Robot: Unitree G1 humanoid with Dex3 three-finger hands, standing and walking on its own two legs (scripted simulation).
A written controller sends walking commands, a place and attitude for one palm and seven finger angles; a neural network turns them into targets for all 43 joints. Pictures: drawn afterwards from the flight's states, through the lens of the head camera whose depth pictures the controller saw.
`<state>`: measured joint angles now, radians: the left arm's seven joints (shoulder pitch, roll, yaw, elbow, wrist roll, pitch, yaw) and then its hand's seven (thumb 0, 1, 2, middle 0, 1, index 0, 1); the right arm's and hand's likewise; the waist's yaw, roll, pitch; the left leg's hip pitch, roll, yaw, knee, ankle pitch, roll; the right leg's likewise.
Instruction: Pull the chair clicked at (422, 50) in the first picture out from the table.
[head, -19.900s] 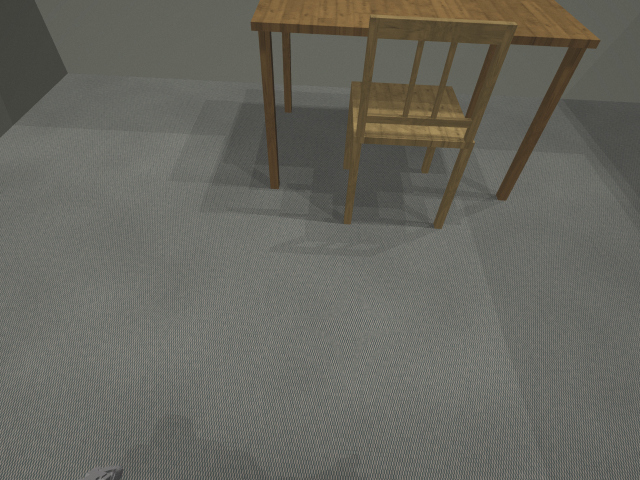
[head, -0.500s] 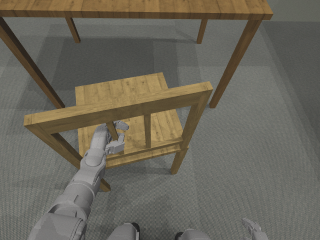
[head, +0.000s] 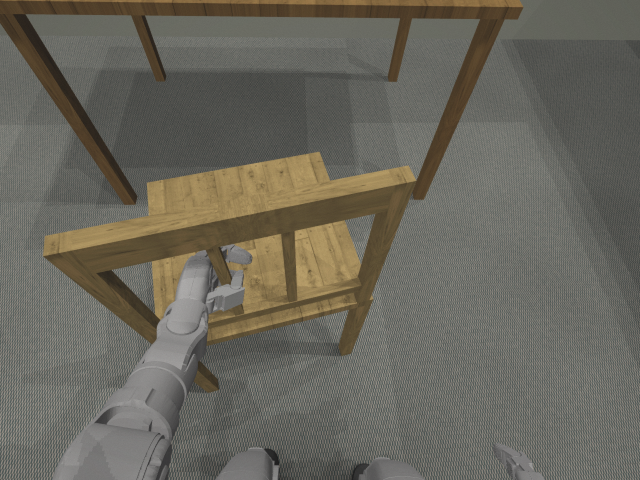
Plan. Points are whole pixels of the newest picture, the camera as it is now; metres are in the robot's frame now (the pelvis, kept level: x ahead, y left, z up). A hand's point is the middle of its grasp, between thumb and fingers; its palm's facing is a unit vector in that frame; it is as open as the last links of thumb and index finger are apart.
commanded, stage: step backward, pulling the chair out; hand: left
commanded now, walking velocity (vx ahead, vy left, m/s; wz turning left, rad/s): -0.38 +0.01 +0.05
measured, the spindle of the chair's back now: (227, 282) +0.38 +0.15 -0.10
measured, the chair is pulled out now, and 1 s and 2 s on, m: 0.43 0.63 0.63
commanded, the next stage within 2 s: stop walking, hand still on the chair in 0.24 s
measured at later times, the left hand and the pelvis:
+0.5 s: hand (222, 387) +0.23 +0.13 -0.06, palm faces -0.01 -0.99 -0.17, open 4.9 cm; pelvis -0.11 +0.00 +0.00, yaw +0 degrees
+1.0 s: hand (216, 441) +0.16 +0.13 -0.06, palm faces +0.04 -0.98 -0.18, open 5.0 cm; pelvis -0.10 -0.01 +0.01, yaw +0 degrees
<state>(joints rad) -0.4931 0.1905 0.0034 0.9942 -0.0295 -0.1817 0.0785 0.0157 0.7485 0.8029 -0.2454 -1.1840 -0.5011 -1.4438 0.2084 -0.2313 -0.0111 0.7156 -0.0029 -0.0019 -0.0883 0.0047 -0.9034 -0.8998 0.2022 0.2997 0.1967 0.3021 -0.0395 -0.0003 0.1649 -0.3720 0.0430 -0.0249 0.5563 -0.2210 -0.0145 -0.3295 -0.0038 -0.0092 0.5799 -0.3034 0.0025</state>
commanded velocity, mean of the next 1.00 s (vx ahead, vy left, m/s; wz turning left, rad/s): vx -0.06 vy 0.00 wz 0.02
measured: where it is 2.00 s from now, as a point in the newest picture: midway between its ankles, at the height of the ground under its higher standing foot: outside the picture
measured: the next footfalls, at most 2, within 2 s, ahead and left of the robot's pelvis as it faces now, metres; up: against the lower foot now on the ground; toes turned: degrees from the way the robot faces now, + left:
right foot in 0.02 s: +0.03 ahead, -0.14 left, +0.00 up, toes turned -1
left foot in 0.28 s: -0.04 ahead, +0.12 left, +0.00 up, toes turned +1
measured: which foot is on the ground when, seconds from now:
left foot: down 0.00-0.10, up 0.12-0.26, down 0.28-1.00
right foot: up 0.00-0.00, down 0.02-0.32, up 0.34-0.46, down 0.48-1.00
